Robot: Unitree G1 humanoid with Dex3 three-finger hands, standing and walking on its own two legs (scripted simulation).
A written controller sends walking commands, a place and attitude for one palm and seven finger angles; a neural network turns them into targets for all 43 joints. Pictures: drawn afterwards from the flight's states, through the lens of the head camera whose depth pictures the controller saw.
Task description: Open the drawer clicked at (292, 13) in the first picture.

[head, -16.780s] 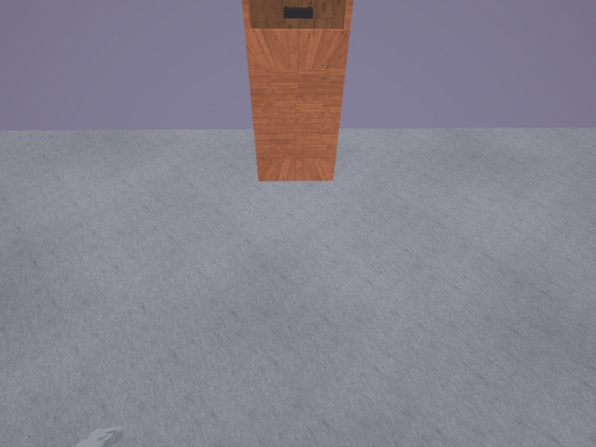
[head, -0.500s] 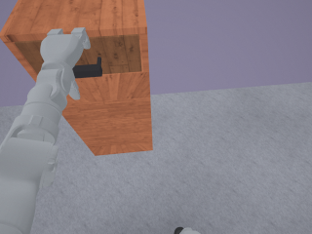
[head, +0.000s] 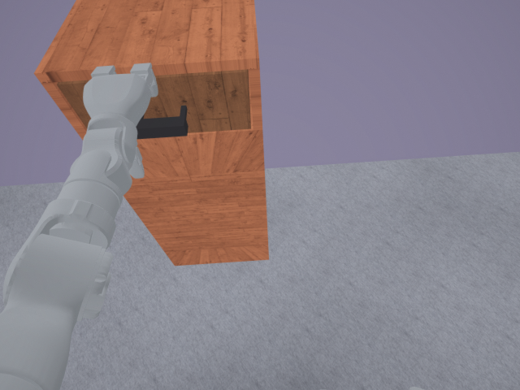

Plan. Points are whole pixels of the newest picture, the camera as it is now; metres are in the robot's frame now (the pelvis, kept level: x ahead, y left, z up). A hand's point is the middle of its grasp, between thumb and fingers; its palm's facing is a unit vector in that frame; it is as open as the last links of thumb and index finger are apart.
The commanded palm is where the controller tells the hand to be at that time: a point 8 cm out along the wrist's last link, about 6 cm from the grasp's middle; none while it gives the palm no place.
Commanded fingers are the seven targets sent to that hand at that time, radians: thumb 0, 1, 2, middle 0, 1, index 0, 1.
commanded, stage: re-aim the fingers above the handle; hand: left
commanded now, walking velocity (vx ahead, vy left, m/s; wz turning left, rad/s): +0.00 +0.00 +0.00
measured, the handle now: (160, 119) +0.59 +0.18 +0.05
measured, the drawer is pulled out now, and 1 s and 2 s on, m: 0.00 0.00 0.00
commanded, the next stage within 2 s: lower the fingers behind the handle in 0.48 s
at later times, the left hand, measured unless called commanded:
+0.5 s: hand (115, 131) +0.49 +0.22 +0.12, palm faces -0.03 +0.06 -1.00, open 13.8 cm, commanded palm +0.47 +0.19 +0.16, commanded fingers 0.00 -0.50 0.30 -0.30 -1.20 -0.30 -1.20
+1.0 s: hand (141, 147) +0.49 +0.19 +0.08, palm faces -0.11 +0.03 -0.99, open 13.8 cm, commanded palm +0.47 +0.18 +0.13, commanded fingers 0.00 -0.50 0.30 -0.30 -1.20 -0.30 -1.20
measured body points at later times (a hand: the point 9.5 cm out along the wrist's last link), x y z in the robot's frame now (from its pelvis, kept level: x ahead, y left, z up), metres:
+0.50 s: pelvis -0.01 -0.01 +0.00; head +0.07 -0.04 +0.45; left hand +0.49 +0.21 +0.17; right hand +0.04 -0.28 -0.15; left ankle -0.05 +0.11 -0.73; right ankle +0.02 -0.13 -0.73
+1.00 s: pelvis -0.01 +0.00 +0.00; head +0.07 -0.04 +0.44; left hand +0.49 +0.19 +0.13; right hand +0.02 -0.26 -0.15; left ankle -0.05 +0.11 -0.73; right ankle +0.02 -0.13 -0.73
